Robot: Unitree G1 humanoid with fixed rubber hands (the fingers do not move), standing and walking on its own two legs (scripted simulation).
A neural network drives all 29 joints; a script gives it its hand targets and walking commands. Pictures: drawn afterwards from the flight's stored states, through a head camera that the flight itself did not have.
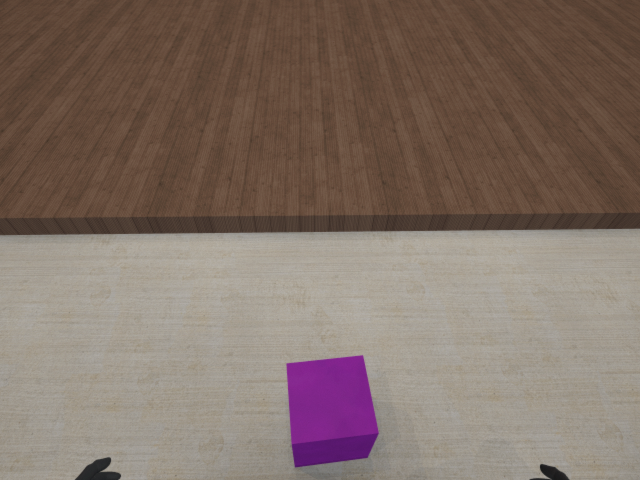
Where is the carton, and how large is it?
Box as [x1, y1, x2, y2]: [286, 355, 378, 466]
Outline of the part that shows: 362,355 286,363 291,442 295,466 367,457 378,431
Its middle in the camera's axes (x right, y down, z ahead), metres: +0.02 +0.47 +1.09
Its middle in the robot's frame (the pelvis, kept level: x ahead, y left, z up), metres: +0.41 -0.02 -0.66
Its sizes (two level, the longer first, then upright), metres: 0.210 0.200 0.250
